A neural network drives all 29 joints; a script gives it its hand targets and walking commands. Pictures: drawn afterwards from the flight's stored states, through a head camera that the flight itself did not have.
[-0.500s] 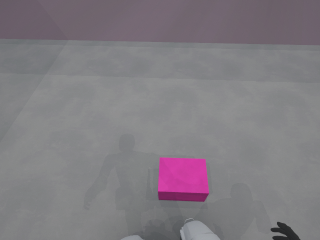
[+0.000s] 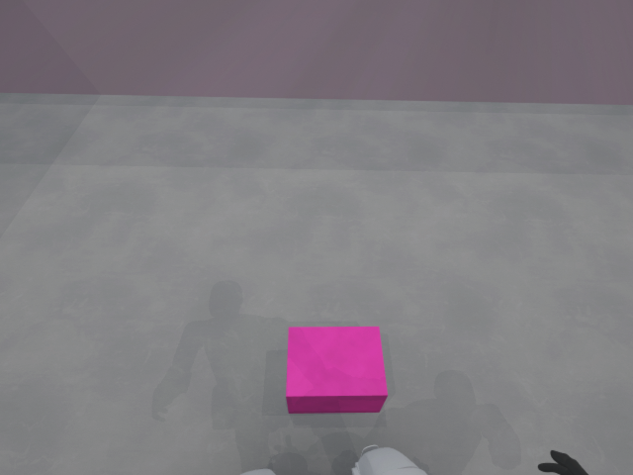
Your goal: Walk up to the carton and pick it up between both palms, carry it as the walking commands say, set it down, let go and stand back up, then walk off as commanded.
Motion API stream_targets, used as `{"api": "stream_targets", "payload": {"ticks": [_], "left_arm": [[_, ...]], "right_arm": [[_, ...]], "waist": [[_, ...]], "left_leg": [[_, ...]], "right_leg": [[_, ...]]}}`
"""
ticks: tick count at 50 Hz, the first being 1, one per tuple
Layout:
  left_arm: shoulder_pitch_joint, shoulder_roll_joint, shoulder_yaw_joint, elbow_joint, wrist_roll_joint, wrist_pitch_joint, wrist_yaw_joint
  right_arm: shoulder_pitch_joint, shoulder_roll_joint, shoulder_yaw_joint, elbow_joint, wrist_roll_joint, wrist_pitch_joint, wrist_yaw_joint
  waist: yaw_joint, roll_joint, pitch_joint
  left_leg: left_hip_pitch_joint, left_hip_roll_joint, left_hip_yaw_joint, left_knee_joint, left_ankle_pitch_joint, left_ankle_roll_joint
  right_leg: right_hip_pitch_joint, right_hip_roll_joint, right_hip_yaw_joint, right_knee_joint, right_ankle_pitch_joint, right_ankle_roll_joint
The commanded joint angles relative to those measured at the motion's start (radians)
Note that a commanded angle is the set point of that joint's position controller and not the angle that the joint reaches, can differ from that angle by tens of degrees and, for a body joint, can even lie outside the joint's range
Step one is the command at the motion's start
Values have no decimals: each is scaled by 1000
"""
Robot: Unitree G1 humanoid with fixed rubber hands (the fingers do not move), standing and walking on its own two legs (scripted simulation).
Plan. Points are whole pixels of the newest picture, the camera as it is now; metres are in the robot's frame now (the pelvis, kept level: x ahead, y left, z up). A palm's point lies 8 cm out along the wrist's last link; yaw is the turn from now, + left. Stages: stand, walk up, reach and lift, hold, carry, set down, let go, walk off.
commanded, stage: walk up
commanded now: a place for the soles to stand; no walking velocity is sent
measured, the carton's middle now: (334, 369) +0.48 -0.06 -0.65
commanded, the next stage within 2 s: none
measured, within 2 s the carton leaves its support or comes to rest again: neither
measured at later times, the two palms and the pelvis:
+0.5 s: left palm out of the picture +0.10 +0.31 -0.11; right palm out of the picture +0.09 -0.32 -0.09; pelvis +0.02 -0.01 +0.00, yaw -2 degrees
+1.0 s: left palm out of the picture +0.11 +0.29 -0.11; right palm out of the picture +0.09 -0.34 -0.10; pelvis +0.03 -0.02 +0.00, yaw -3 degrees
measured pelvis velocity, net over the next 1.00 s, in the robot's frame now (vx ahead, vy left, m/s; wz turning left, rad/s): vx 0.03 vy -0.02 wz -0.05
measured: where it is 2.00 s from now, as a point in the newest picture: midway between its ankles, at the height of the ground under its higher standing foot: outside the picture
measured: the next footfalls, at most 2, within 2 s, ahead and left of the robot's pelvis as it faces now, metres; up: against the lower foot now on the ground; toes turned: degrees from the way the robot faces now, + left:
none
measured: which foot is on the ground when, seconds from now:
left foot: down 0.00-1.00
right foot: down 0.00-1.00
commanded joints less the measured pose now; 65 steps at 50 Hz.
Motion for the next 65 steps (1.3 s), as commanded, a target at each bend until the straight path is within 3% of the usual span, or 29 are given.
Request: {"api": "stream_targets", "payload": {"ticks": [1, 9, 11, 12, 14, 17, 19, 20, 23, 26, 29, 31, 33, 35, 37, 40, 42, 43, 44, 46, 49, 51, 52, 54, 56, 58, 60, 62, 65], "left_arm": [[-44, 239, 52, -46, 7, -8, 39], [97, 202, 57, -8, 0, -44, 29], [88, 272, 74, -4, 16, -53, 40], [52, 330, 82, -21, 18, -57, 41], [24, 337, 71, -20, 16, -50, 40], [-80, 274, 43, -49, 14, -34, 36], [-110, 189, 22, -63, 0, -34, 33], [-63, 218, 33, -43, 0, -27, 41], [-3, 242, 47, -26, -5, -30, 37], [93, 219, 55, 1, -6, -53, 36], [69, 318, 66, -18, 6, -58, 45], [17, 321, 53, -26, 11, -49, 46], [-61, 290, 37, -42, 12, -39, 45], [-129, 196, 16, -70, -3, -38, 42], [-72, 233, 32, -43, -2, -29, 54], [22, 224, 45, -20, -9, -43, 41], [89, 235, 56, 6, -4, -58, 40], [94, 294, 69, 1, 6, -62, 46], [75, 328, 70, -15, 7, -63, 46], [32, 325, 55, -17, 11, -55, 45], [-110, 264, 29, -51, 8, -39, 43], [-123, 187, 13, -60, -7, -34, 45], [-87, 227, 30, -43, -5, -30, 52], [-37, 235, 40, -35, -5, -33, 45], [63, 222, 47, -4, -11, -54, 42], [110, 264, 66, 17, 4, -66, 46], [106, 351, 73, 0, 6, -67, 50], [57, 365, 75, -10, 14, -61, 54], [-70, 302, 54, -44, 10, -47, 53]], "right_arm": [[-9, -348, -94, -53, -1, -30, -14], [-47, -293, -73, -87, 2, -15, 5], [-32, -245, -60, -104, 14, 1, 8], [-66, -229, -54, -123, 17, 8, 9], [-74, -239, -56, -102, 11, 15, 4], [28, -246, -74, -45, 1, -4, 7], [103, -321, -93, -26, -11, -24, 1], [31, -329, -85, -48, 1, -27, -1], [-47, -317, -77, -66, 7, -28, 3], [-63, -282, -69, -86, 7, -8, 2], [-69, -226, -57, -124, 24, 13, 4], [-79, -229, -58, -105, 13, 14, 2], [-12, -248, -74, -60, 4, 0, 3], [91, -325, -95, -31, -5, -22, -1], [5, -325, -81, -51, 10, -29, 1], [-74, -306, -70, -69, 7, -24, 0], [-85, -275, -66, -90, 10, -4, 1], [-77, -252, -62, -117, 18, 2, 2], [-86, -231, -54, -132, 25, 11, 3], [-102, -233, -58, -113, 14, 18, 2], [19, -254, -81, -40, 4, -5, 2], [82, -333, -93, -33, -5, -26, -3], [10, -329, -83, -45, 6, -28, 1], [-57, -325, -80, -64, 9, -28, 4], [-101, -304, -72, -74, 1, -14, 7], [-94, -259, -64, -106, 5, 5, 11], [-132, -229, -55, -144, 13, 25, 6], [-137, -257, -64, -129, 1, 26, 6], [13, -252, -84, -53, 3, 4, 9]], "waist": [[-34, 148, -58], [30, 206, -158], [18, 59, -179], [16, -46, -162], [14, -67, -87], [-62, -24, -61], [-101, 207, -97], [-55, 205, -65], [2, 164, -54], [32, 176, -134], [19, -24, -202], [2, -69, -90], [-54, -37, -46], [-110, 188, -75], [-41, 161, -70], [28, 176, -46], [31, 147, -128], [27, 40, -148], [29, -14, -169], [13, -67, -81], [-83, -13, -40], [-101, 212, -69], [-54, 180, -45], [-7, 174, -35], [42, 191, -49], [36, 82, -113], [50, -70, -134], [40, -60, -21], [-64, -40, -46]], "left_leg": [[140, 427, -547, -563, -138, 139], [147, 265, -161, -189, 468, 126], [1, 159, -79, -16, 312, 49], [-103, 37, -58, 78, 103, 6], [-85, -32, -134, 66, -222, 8], [93, 3, -168, -196, -69, 31], [257, 253, -401, -469, -137, 98], [201, 394, -472, -504, 2, 167], [136, 399, -341, -381, 344, 214], [138, 225, -110, -121, 605, 92], [-33, -3, -95, 103, 93, 1], [-43, -29, -115, 18, -159, 7], [81, -2, -153, -138, -40, 29], [256, 236, -342, -402, 18, 99], [219, 439, -448, -429, 364, 216], [130, 360, -245, -281, 589, 178], [105, 192, -77, -64, 575, 68], [8, 113, -23, 78, 467, 23], [-62, 6, -69, 126, 175, 0], [-71, -33, -119, 72, -226, 10], [146, 23, -177, -209, -5, 39], [227, 334, -412, -474, 25, 148], [191, 425, -455, -472, 223, 212], [124, 426, -364, -399, 392, 236], [95, 299, -180, -251, 490, 152], [12, 145, -43, 2, 406, 56], [-171, -34, -114, 169, -239, 10], [-199, -23, -180, 187, -283, 7], [37, -2, -152, -114, -34, 23]], "right_leg": [[-269, -25, -20, 191, -195, -43], [76, -42, -150, -172, -1, -66], [177, -98, 95, -215, 239, -119], [155, -227, 403, -283, 231, -203], [43, -271, 579, -361, 21, -294], [-113, -181, 408, -267, 30, -196], [-272, -17, 46, 82, 115, -76], [-265, -6, -66, 155, -173, -55], [-126, -79, -118, 161, -229, -51], [88, -54, -81, -157, 238, -79], [163, -236, 434, -210, 499, -274], [52, -251, 522, -283, 245, -293], [-95, -204, 435, -230, 204, -229], [-269, -34, 77, 88, 216, -89], [-225, -38, -88, 235, -246, -49], [-38, -79, -130, 15, -162, -62], [117, -59, -29, -153, 354, -91], [165, -136, 175, -169, 481, -143], [170, -224, 424, -211, 494, -249], [63, -262, 563, -307, 232, -307], [-151, -172, 372, -197, 217, -194], [-247, -2, -24, 146, 95, -67], [-223, -18, -81, 217, -215, -52], [-123, -67, -119, 210, -267, -51], [26, -60, -142, -74, -96, -71], [161, -77, 49, -186, 302, -108], [171, -296, 612, -328, 263, -309], [87, -282, 678, -383, 23, -323], [-45, -225, 473, -258, 187, -240]]}}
